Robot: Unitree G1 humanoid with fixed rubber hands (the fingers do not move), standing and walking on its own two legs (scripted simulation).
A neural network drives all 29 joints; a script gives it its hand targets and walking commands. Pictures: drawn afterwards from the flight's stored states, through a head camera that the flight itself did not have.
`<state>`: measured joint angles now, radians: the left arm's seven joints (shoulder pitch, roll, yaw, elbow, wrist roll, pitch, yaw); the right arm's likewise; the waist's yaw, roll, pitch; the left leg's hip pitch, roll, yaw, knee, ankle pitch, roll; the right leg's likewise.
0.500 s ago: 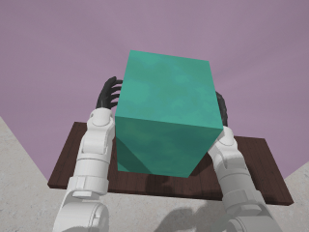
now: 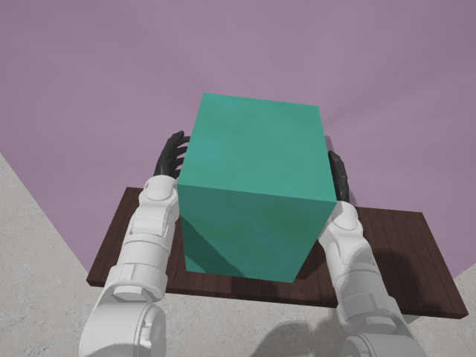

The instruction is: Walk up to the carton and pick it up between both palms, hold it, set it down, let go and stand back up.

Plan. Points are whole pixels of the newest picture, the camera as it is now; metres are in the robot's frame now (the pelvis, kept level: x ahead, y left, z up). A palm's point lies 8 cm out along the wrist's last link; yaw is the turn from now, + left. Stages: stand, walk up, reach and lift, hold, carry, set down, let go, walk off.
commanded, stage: set down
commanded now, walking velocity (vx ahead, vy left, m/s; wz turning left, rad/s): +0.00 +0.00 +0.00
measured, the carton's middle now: (249, 191) +0.38 -0.01 +0.08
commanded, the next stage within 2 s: none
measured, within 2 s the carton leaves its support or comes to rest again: rests again in 1.56 s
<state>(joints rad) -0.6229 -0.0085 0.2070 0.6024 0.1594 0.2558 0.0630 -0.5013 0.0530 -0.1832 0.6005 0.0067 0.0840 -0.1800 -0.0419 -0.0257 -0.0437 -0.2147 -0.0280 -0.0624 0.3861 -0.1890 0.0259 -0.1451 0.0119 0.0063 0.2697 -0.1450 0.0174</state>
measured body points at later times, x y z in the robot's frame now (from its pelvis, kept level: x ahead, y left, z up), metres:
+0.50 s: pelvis +0.01 +0.00 +0.00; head +0.03 +0.02 +0.45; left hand +0.43 +0.13 +0.07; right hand +0.38 -0.17 +0.06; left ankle +0.01 +0.10 -0.75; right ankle +0.00 -0.13 -0.75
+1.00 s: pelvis +0.02 +0.00 +0.00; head +0.05 +0.02 +0.44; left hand +0.43 +0.13 +0.03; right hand +0.38 -0.16 +0.03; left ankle +0.01 +0.10 -0.75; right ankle +0.00 -0.13 -0.75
